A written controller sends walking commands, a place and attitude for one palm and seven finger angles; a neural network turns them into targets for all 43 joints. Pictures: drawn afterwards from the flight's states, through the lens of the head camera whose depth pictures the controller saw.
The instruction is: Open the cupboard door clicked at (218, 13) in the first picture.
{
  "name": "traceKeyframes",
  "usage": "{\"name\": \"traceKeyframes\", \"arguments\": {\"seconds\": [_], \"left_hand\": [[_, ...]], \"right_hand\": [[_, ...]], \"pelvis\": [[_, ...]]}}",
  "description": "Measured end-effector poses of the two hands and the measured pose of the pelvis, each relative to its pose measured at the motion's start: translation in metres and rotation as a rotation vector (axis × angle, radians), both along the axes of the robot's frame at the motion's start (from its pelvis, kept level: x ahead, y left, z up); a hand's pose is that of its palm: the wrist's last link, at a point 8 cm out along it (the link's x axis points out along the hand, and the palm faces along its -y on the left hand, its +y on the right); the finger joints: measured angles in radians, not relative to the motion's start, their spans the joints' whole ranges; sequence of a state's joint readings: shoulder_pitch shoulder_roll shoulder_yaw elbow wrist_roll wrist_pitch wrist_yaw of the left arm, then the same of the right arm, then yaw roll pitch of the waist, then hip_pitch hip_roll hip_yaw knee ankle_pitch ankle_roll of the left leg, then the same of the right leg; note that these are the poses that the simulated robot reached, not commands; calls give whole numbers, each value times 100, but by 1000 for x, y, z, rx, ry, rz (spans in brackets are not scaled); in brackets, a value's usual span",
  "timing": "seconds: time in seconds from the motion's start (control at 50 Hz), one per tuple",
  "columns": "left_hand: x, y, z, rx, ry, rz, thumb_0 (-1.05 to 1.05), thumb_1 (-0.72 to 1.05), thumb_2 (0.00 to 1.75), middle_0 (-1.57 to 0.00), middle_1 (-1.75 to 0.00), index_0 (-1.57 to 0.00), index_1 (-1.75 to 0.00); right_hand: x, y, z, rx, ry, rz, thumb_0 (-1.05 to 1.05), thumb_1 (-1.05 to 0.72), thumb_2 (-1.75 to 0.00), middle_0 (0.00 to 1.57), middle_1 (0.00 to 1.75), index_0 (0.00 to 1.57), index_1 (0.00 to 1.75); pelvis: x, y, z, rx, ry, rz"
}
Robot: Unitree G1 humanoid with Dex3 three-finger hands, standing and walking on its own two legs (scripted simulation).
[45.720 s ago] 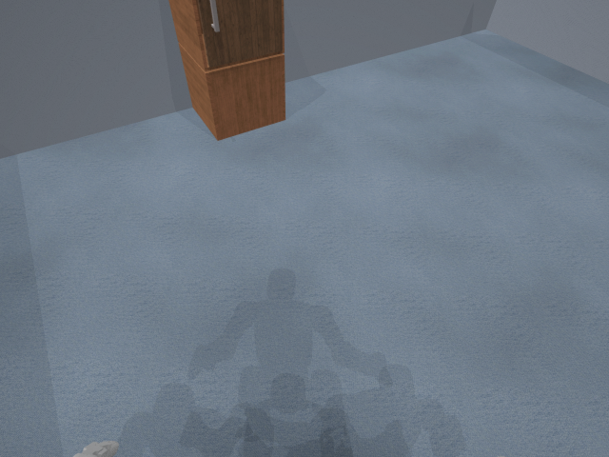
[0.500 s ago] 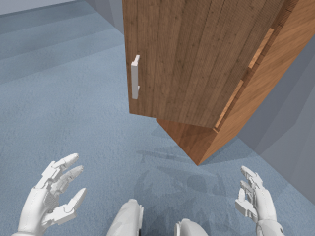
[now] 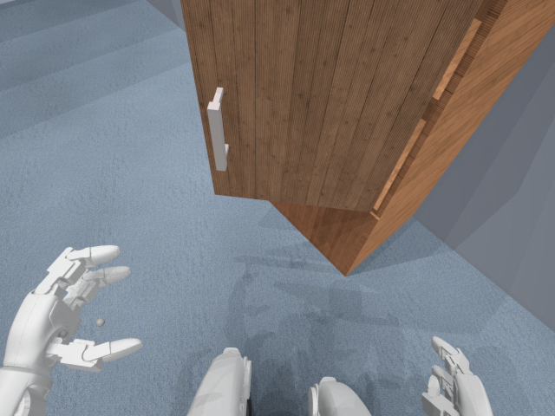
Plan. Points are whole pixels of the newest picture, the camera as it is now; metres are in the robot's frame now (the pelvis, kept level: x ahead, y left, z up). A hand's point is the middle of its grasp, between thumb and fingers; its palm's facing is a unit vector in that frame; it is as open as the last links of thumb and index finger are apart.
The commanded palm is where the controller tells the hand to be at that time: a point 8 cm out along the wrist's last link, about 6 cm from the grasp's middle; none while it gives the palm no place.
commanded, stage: raise the hand with hooked fingers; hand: left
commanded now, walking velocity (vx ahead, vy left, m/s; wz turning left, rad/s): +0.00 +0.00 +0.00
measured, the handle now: (220, 132) +0.58 +0.15 +0.02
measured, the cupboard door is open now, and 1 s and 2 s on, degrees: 43 43 43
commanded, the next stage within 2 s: move the hooked fingers beside the handle in 1.12 s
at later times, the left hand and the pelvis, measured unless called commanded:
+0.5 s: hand (74, 292) +0.26 +0.28 +0.04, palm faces -0.03 -1.00 -0.06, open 13.9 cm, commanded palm +0.24 +0.33 +0.05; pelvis -0.01 +0.01 +0.00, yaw +0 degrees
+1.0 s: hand (87, 274) +0.28 +0.27 +0.04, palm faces -0.03 -1.00 -0.06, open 14.0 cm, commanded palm +0.26 +0.32 +0.05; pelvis +0.00 +0.00 +0.00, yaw +0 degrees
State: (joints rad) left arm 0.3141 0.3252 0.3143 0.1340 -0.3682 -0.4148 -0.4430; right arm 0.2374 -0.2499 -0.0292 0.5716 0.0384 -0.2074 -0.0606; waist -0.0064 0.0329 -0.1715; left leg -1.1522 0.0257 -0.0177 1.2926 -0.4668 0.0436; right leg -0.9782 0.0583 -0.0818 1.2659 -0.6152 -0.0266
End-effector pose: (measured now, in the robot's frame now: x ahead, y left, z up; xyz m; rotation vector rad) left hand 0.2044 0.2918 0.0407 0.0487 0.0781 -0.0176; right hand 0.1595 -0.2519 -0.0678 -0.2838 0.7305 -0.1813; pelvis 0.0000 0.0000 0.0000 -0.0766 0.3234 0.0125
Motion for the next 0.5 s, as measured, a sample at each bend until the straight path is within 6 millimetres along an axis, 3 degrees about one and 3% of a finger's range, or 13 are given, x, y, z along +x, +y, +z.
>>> {"name": "traceKeyframes", "arguments": {"seconds": [0.28,0.5], "left_hand": [[14,26,4,13,-30,1,0,-37,35,-29,-112,-30,-111],[32,42,5,15,-31,-9,-1,-48,30,-30,-119,-30,-119]], "right_hand": [[16,24,15,-3,-40,83,1,-90,-90,20,30,20,30],[4,27,9,-4,3,98,1,-90,-90,20,30,20,30]], "pelvis": [[-4,9,3,-14,2,11],[-6,11,2,-16,6,11]]}}
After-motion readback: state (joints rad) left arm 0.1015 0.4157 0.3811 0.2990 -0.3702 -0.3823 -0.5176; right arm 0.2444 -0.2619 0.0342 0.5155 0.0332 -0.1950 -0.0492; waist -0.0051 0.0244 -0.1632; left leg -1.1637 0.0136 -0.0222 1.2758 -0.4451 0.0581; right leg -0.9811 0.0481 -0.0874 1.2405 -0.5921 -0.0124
